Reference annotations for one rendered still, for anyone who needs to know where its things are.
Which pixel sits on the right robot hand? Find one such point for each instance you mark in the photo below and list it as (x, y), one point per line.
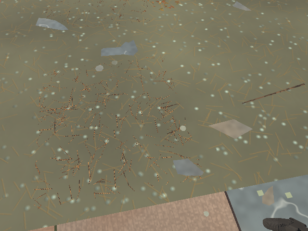
(284, 224)

